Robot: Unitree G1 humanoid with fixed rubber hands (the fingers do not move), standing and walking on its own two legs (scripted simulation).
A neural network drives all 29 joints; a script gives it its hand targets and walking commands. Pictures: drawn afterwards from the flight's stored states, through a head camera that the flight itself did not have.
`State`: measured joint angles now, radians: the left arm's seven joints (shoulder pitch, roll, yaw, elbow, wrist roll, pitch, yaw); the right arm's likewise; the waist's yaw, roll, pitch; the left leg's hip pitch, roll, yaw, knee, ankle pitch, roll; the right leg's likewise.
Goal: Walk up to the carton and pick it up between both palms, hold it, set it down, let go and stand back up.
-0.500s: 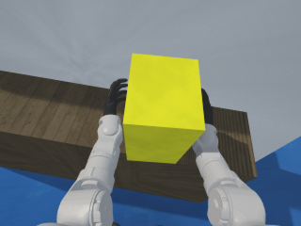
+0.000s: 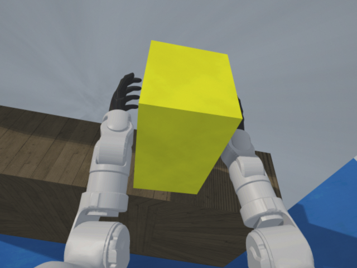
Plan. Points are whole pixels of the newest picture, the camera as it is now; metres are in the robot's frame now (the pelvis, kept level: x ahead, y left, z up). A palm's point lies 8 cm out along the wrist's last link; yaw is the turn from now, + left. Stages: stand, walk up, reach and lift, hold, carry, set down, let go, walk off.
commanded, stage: reach and lift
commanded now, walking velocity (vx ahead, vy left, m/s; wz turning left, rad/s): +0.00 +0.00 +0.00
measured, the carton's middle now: (176, 126) +0.38 -0.01 +0.12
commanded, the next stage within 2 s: hold in 1.34 s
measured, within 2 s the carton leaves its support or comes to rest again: neither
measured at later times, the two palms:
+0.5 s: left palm (116, 96) +0.37 +0.12 +0.20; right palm (236, 124) +0.36 -0.13 +0.17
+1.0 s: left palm (115, 92) +0.37 +0.12 +0.21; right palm (237, 120) +0.36 -0.13 +0.18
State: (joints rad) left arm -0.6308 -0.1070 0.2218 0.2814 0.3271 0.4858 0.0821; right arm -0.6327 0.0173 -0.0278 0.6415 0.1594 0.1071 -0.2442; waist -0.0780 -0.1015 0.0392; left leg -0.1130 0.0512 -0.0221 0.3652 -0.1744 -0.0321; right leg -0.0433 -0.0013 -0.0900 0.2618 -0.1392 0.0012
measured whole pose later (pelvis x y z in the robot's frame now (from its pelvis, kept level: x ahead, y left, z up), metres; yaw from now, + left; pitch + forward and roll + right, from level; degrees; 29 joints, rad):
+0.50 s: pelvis -0.01 +0.01 +0.00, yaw -1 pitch -10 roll -1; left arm -0.72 -0.14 0.30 0.20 0.42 0.68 0.01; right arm -0.68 0.03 -0.05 0.59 0.16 0.24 -0.25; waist -0.08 -0.06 0.08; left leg -0.01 0.04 0.00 0.35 -0.17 -0.01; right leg 0.04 -0.01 -0.06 0.26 -0.13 0.02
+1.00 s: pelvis +0.00 +0.01 +0.00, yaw +0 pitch -10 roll -1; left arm -0.72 -0.13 0.30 0.15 0.42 0.72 -0.02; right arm -0.69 0.02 -0.02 0.56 0.20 0.27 -0.28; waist -0.10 -0.07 0.10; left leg 0.01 0.04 -0.01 0.36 -0.19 -0.02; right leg 0.07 -0.01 -0.07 0.26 -0.14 0.01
